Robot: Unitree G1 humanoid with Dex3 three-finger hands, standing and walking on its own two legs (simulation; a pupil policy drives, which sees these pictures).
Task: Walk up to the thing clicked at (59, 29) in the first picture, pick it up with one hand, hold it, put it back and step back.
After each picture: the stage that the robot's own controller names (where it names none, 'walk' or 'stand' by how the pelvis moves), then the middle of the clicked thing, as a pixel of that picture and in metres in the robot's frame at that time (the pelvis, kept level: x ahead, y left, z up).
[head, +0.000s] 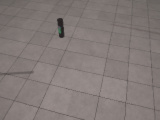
stand; (61, 28) +1.56 +0.26 -0.66
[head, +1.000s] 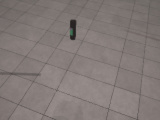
walk; (73, 30) +1.45 +0.12 -0.63
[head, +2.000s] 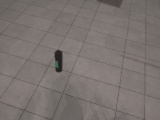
walk; (58, 61) +0.96 +0.17 -0.64
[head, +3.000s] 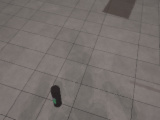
walk; (56, 97) +0.60 +0.18 -0.64
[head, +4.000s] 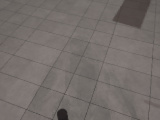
stand; out of the picture +0.43 +0.14 -0.63
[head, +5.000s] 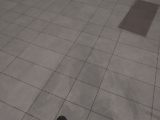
stand; out of the picture +0.40 +0.13 -0.65
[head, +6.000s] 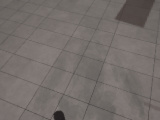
stand; out of the picture +0.41 +0.17 -0.64
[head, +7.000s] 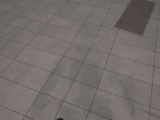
stand; out of the picture +0.39 +0.15 -0.66
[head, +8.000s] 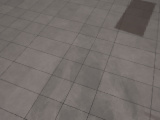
stand; out of the picture +0.38 +0.16 -0.66
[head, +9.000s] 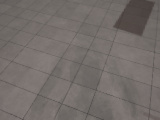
stand; out of the picture +0.36 +0.16 -0.66
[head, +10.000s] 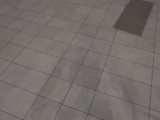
stand; out of the picture +0.37 +0.17 -0.66
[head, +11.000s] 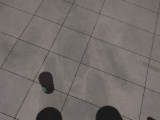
go down; (47, 84) +0.42 +0.16 -0.44
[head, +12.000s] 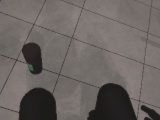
go down; (34, 61) +0.47 +0.18 -0.28
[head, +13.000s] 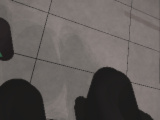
close in; (1, 43) +0.46 +0.21 -0.19
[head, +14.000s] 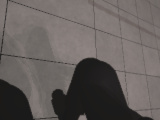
close; out of the picture +0.46 +0.23 -0.17
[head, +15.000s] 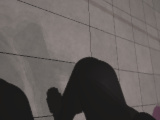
lift; out of the picture +0.44 +0.24 -0.17
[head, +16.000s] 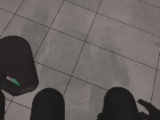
lift; (22, 71) +0.34 +0.19 +0.00
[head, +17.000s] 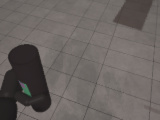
hold; (34, 83) +0.31 +0.16 +0.08
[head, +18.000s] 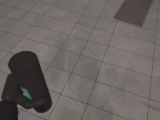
hold; (35, 86) +0.31 +0.16 +0.06
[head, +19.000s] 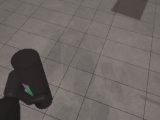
crouch; (36, 83) +0.33 +0.16 +0.03
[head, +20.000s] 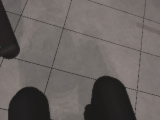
lower; (0, 33) +0.47 +0.19 -0.03
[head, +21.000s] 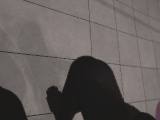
lower; out of the picture +0.45 +0.26 -0.17
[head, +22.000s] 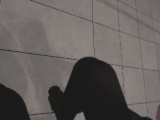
lower; out of the picture +0.45 +0.25 -0.17
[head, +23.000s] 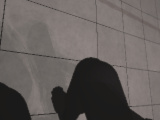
lower; out of the picture +0.45 +0.25 -0.16
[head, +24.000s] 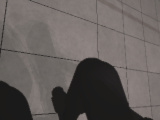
lower; out of the picture +0.45 +0.25 -0.16
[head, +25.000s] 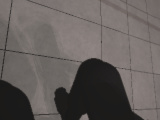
draw back; out of the picture +0.44 +0.22 -0.15
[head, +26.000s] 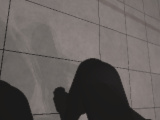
withdraw; out of the picture +0.44 +0.22 -0.17
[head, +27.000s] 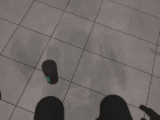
walk; (51, 73) +0.45 +0.15 -0.38
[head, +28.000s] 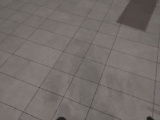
stand; out of the picture +0.38 +0.13 -0.59
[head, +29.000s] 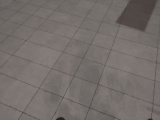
stand; out of the picture +0.38 +0.13 -0.60
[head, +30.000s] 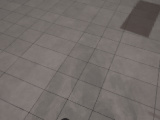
stand; out of the picture +0.39 +0.12 -0.64
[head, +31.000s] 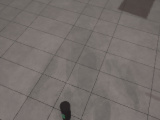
walk; (65, 111) +0.43 +0.10 -0.64
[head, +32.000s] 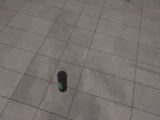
walk; (62, 82) +0.62 +0.12 -0.64
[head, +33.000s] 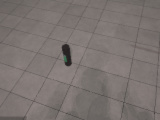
walk; (67, 55) +0.96 +0.19 -0.63
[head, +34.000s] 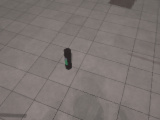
stand; (68, 59) +1.06 +0.14 -0.64
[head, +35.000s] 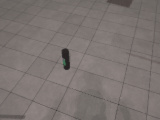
stand; (66, 59) +1.05 +0.16 -0.66
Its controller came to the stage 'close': yes
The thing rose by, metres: 0.70
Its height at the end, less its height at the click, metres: +0.00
